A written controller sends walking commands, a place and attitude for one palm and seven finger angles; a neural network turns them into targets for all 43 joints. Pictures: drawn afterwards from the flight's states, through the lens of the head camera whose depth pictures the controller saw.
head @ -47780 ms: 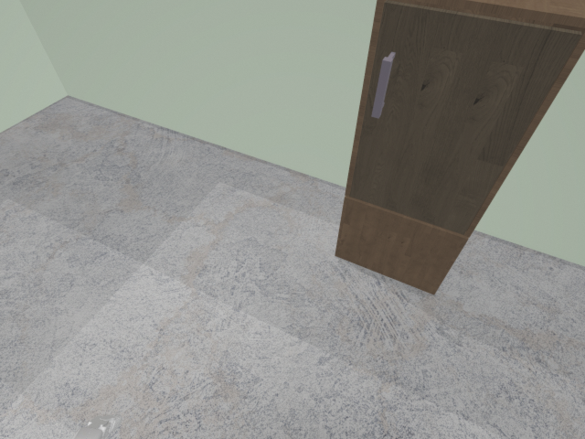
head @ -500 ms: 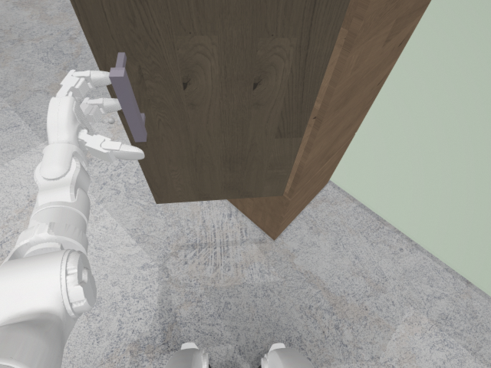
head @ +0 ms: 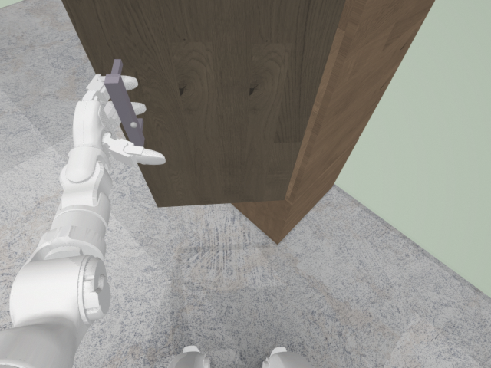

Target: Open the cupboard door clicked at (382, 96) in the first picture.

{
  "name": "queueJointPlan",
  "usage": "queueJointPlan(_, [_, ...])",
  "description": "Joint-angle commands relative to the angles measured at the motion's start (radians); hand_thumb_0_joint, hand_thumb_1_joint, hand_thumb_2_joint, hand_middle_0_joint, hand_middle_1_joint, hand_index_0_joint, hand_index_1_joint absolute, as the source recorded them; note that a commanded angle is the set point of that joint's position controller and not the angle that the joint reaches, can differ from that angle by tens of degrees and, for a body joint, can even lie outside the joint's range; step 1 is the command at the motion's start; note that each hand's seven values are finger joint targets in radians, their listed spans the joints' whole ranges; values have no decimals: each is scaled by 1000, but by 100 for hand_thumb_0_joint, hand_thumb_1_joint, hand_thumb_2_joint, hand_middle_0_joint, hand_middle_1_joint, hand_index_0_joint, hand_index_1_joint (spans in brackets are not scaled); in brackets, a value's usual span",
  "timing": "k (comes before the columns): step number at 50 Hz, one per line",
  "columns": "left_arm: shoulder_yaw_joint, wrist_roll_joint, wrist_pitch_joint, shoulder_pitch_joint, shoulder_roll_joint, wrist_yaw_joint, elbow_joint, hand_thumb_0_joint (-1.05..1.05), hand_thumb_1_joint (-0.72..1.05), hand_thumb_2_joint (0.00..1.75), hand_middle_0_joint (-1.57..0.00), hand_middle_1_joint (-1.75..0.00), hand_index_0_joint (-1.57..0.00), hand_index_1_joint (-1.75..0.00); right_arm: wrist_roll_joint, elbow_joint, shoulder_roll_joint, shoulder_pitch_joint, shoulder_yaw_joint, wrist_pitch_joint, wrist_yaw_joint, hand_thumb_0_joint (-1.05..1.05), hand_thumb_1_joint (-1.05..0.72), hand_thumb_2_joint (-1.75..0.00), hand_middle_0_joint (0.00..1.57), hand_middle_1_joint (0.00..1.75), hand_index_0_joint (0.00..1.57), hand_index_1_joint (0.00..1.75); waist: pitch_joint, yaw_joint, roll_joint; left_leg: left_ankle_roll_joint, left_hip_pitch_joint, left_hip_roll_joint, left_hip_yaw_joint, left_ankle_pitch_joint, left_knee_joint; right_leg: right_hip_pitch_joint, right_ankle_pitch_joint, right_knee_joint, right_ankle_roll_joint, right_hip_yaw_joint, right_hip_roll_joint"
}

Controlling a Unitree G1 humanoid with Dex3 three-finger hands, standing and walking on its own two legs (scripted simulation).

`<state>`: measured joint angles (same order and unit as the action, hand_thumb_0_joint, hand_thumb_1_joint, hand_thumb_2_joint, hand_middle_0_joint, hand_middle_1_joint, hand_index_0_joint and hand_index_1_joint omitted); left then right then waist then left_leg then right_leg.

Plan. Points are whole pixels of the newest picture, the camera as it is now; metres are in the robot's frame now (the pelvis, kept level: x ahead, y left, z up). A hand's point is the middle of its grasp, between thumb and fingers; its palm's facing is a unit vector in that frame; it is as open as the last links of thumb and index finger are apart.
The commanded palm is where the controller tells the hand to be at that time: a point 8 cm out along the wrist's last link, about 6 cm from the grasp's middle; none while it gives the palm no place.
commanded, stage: slide the fingers in behind the handle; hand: left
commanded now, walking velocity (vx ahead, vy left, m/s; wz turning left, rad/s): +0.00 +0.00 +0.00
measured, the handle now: (128, 106) +0.53 +0.17 +0.09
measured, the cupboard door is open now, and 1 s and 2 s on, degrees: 49 48 59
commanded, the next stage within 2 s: close the thumb around the handle in 0.70 s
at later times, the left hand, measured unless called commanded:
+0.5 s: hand (137, 126) +0.49 +0.15 +0.09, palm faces +0.03 -1.00 +0.00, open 13.9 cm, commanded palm +0.46 +0.20 +0.09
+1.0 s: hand (142, 124) +0.49 +0.15 +0.09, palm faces +0.03 -1.00 -0.01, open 12.9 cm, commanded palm +0.47 +0.19 +0.09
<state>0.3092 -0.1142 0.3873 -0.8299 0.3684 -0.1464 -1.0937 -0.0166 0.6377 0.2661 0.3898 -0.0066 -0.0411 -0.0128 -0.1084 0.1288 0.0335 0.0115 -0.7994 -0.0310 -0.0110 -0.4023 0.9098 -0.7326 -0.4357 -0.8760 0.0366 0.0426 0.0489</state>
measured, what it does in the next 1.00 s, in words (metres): stands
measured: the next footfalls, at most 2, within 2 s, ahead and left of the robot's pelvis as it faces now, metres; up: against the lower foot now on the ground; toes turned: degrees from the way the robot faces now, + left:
none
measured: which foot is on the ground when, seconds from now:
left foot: down 0.00-1.00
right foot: down 0.00-1.00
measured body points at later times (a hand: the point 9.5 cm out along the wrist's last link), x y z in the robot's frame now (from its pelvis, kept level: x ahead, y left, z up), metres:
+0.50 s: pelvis +0.00 +0.00 +0.00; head +0.10 +0.01 +0.44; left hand +0.48 +0.21 +0.09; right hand +0.02 -0.26 -0.12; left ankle +0.02 +0.11 -0.69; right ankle -0.01 -0.10 -0.69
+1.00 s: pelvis -0.01 +0.01 +0.00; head +0.09 +0.02 +0.44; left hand +0.49 +0.20 +0.09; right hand +0.01 -0.25 -0.12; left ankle +0.02 +0.11 -0.69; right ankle -0.01 -0.10 -0.69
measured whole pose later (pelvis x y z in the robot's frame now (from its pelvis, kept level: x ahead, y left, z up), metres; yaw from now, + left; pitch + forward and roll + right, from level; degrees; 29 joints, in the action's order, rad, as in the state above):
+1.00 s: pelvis -0.01 +0.01 +0.00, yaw +0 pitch +17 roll -2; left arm 0.27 -0.09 0.40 -0.90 0.33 -0.06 -1.15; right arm 0.00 0.65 0.26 0.40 -0.01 -0.03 -0.03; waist -0.10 0.14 0.03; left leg 0.03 -0.84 -0.02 -0.01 -0.40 0.94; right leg -0.76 -0.44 -0.89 0.02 0.04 0.04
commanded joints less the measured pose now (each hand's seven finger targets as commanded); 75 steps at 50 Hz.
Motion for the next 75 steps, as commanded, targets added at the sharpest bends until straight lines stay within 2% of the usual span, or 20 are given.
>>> queueJointPlan(1, [44, -12, 38, -454, 229, 21, 177, 0, -50, 30, -30, -120, -30, -120, 3, -65, 155, 134, 52, 18, 16, 0, -90, -90, 20, 30, 20, 30, -371, 25, -12, 35, 289, 29, 21, 305, -65, 148, 402, 117, -31, -42, 3])
queueJointPlan(6, [75, 4, 54, -461, 271, 31, 185, 0, -50, 30, -30, -120, -30, -120, 6, -74, 149, 134, 49, 22, 16, 0, -90, -90, 20, 30, 20, 30, -400, 15, -15, 39, 245, 37, 8, 299, -61, 211, 444, 112, -35, -63, -3])
queueJointPlan(9, [49, 2, 64, -437, 233, 17, 209, 0, -50, 30, -30, -120, -30, -120, 5, -84, 144, 126, 50, 22, 13, 0, -90, -90, 20, 30, 20, 30, -438, 9, 10, 34, 273, 37, 5, 324, -62, 216, 470, 107, -35, -62, -3])
queueJointPlan(15, [-1, -10, 54, -488, 179, 12, 180, 0, -50, 30, -30, -120, -30, -120, 3, -67, 146, 125, 52, 23, 11, 0, -90, -90, 20, 30, 20, 30, -370, 38, 9, 33, 271, 33, 14, 268, -62, 149, 392, 123, -33, -53, 2])
queueJointPlan(17, [46, -8, 66, -504, 238, 20, 216, 0, -50, 30, -30, -120, -30, -120, 5, -67, 155, 138, 55, 22, 15, 0, -90, -90, 20, 30, 20, 30, -433, 27, 20, 33, 300, 32, 21, 311, -63, 170, 421, 109, -31, -54, 2])
queueJointPlan(19, [21, -5, 79, -514, 202, 25, 239, 0, -50, 30, -30, -120, -30, -120, 5, -67, 146, 132, 55, 24, 13, 0, -90, -90, 20, 30, 20, 30, -462, 24, 57, 27, 343, 30, 28, 339, -58, 145, 421, 100, -27, -45, 4])
queueJointPlan(20, [2, -4, 80, -507, 173, 28, 228, 0, -50, 30, -30, -120, -30, -120, 7, -64, 141, 124, 53, 27, 10, 0, -90, -90, 20, 30, 20, 30, -443, 28, 75, 26, 353, 29, 27, 338, -53, 123, 407, 102, -26, -41, 6])
queueJointPlan(24, [31, 2, 86, -500, 211, 39, 220, 0, -50, 30, -30, -120, -30, -120, 10, -60, 153, 135, 55, 23, 9, 0, -90, -90, 20, 30, 20, 30, -440, 28, 32, 27, 343, 26, 34, 341, -56, 122, 403, 98, -26, -37, 9])
queueJointPlan(28, [-6, 1, 84, -501, 164, 40, 218, 0, -50, 30, -30, -120, -30, -120, 9, -58, 148, 128, 54, 22, 6, 0, -90, -90, 20, 30, 20, 30, -424, 30, 63, 20, 374, 22, 40, 356, -56, 89, 390, 94, -22, -24, 13])
queueJointPlan(30, [-2, 4, 70, -495, 169, 46, 169, 0, -50, 30, -30, -120, -30, -120, 9, -55, 154, 132, 55, 19, 7, 0, -90, -90, 20, 30, 20, 30, -381, 40, 16, 22, 338, 22, 41, 313, -62, 80, 355, 105, -25, -24, 13])
queueJointPlan(40, [-57, 23, 79, -569, 101, 72, 160, 0, -50, 30, -30, -120, -30, -120, 20, -43, 156, 140, 56, 26, -1, 0, -90, -90, 20, 30, 20, 30, -389, 55, 55, 14, 390, 13, 69, 294, -61, -14, 273, 95, -18, -6, 14])
queueJointPlan(43, [-18, 23, 86, -553, 143, 80, 173, 0, -33, 37, -31, -122, -31, -122, 22, -44, 158, 147, 59, 27, 1, 0, -90, -90, 20, 30, 20, 30, -454, 39, 54, 15, 402, 18, 63, 338, -53, 33, 321, 86, -17, -12, 14])
queueJointPlan(46, [-44, 19, 79, -576, 108, 75, 147, 0, -16, 44, -32, -124, -32, -124, 23, -42, 155, 149, 53, 28, 1, 0, -90, -90, 20, 30, 20, 30, -395, 61, 20, 21, 368, 20, 62, 309, -54, 21, 309, 95, -19, -8, 16])
queueJointPlan(47, [-19, 24, 84, -582, 150, 76, 166, 0, -11, 47, -33, -124, -33, -124, 20, -43, 163, 149, 56, 27, 2, 0, -90, -90, 20, 30, 20, 30, -423, 49, 25, 18, 370, 18, 65, 301, -58, 27, 304, 91, -20, -12, 14])
queueJointPlan(48, [-32, 25, 80, -559, 133, 77, 158, 0, -5, 49, -33, -125, -33, -125, 20, -48, 157, 141, 55, 26, 2, 0, -90, -90, 20, 30, 20, 30, -421, 43, 52, 17, 375, 21, 61, 303, -59, 30, 302, 92, -16, -12, 15])
queueJointPlan(57, [0, 33, 95, -556, 177, 86, 179, 0, 45, 71, -37, -130, -37, -130, 22, -55, 160, 146, 53, 24, 1, 0, -90, -90, 20, 30, 20, 30, -439, 39, 45, 20, 360, 22, 52, 314, -55, 57, 332, 89, -20, -19, 13])
queueJointPlan(60, [-23, 21, 87, -520, 139, 76, 185, 0, 62, 78, -38, -132, -38, -132, 20, -63, 154, 137, 55, 21, -1, 0, -90, -90, 20, 30, 20, 30, -436, 33, 36, 20, 360, 24, 46, 320, -56, 76, 349, 95, -19, -17, 15])
queueJointPlan(65, [-14, 14, 84, -509, 150, 73, 198, 0, 90, 90, -40, -135, -40, -135, 18, -63, 154, 139, 55, 20, 1, 0, -90, -90, 20, 30, 20, 30, -428, 35, 20, 25, 347, 27, 39, 325, -56, 101, 377, 100, -23, -24, 16])
queueJointPlan(69, [16, 14, 86, -483, 186, 64, 209, 0, 90, 90, -40, -135, -40, -135, 15, -66, 154, 140, 55, 16, 2, 0, -90, -90, 20, 30, 20, 30, -441, 18, 27, 26, 331, 30, 31, 339, -56, 135, 412, 96, -22, -32, 13])
queueJointPlan(75, [-4, 5, 74, -477, 163, 47, 209, 0, 90, 90, -40, -135, -40, -135, 12, -66, 148, 133, 56, 14, 6, 0, -90, -90, 20, 30, 20, 30, -414, 28, 19, 28, 330, 31, 23, 341, -54, 136, 433, 105, -26, -35, 11])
